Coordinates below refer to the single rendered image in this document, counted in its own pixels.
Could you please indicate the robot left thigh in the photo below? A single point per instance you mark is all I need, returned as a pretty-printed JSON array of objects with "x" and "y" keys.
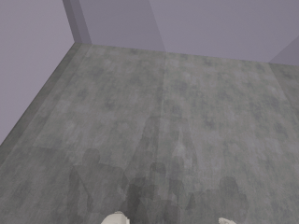
[{"x": 117, "y": 218}]

